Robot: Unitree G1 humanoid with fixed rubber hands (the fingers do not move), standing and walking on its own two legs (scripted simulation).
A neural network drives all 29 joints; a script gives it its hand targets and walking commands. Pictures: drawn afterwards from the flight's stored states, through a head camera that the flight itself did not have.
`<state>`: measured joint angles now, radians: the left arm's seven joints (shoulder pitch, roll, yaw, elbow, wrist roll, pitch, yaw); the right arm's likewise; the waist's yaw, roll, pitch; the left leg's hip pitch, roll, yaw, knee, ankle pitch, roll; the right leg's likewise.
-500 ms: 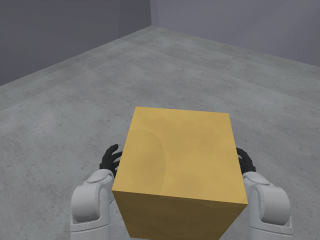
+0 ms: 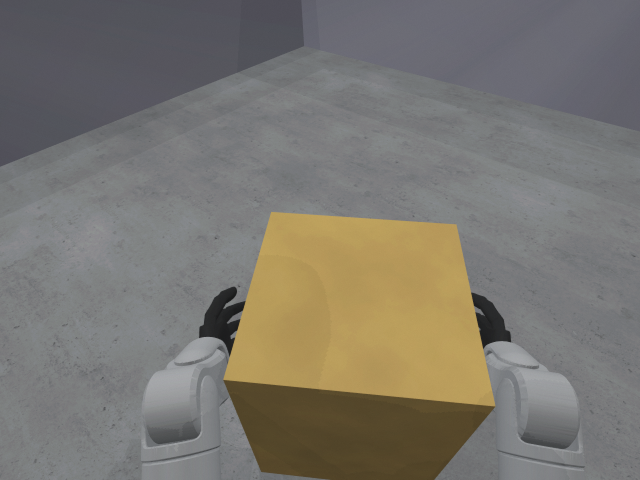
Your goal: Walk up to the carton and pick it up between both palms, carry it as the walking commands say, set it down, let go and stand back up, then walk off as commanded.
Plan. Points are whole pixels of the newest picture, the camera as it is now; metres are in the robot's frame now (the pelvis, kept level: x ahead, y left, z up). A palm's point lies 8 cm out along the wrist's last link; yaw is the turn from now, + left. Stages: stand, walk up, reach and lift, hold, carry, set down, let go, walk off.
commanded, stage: carry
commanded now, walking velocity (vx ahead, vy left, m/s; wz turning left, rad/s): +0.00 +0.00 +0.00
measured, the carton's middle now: (351, 357) +0.28 +0.00 +0.03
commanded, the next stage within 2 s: none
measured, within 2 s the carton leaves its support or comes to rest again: neither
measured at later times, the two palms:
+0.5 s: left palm (220, 347) +0.26 +0.16 +0.08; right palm (493, 356) +0.26 -0.16 +0.07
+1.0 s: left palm (220, 344) +0.27 +0.16 +0.08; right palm (490, 352) +0.27 -0.16 +0.07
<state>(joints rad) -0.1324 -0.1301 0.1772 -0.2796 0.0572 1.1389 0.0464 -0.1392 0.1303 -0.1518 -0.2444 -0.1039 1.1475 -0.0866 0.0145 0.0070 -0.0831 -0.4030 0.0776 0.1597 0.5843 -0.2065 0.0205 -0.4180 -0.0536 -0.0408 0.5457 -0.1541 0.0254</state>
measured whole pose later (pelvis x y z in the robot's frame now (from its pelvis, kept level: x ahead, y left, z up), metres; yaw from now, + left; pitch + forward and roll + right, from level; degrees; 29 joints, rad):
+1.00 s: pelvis +0.00 +0.00 +0.00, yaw +0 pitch +2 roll +0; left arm -0.14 -0.13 0.18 -0.24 0.06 1.09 0.04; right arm -0.14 0.13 -0.16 -0.20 -0.10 1.10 -0.08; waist 0.02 0.00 -0.08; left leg -0.39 0.08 0.16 0.58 -0.21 0.02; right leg -0.41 -0.05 -0.03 0.54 -0.16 0.03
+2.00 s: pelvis +0.00 -0.05 -0.02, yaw -15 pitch +6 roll -1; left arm -0.12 -0.13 0.12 -0.42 0.05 1.15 0.06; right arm -0.08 0.13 -0.15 -0.41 -0.06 1.14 -0.10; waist -0.02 -0.05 -0.03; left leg -0.46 0.07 0.13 0.78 -0.39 -0.02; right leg -0.59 0.06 -0.05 0.75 -0.25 -0.05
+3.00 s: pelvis -0.18 -0.22 -0.01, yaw -48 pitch +3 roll +0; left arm -0.13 -0.13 0.12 -0.35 0.06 1.16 0.05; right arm -0.09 0.13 -0.17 -0.39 -0.07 1.19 -0.10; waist -0.01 0.04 0.00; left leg -0.57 0.16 0.11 1.15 -0.64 -0.14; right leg -0.46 0.01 -0.08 0.70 -0.30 -0.04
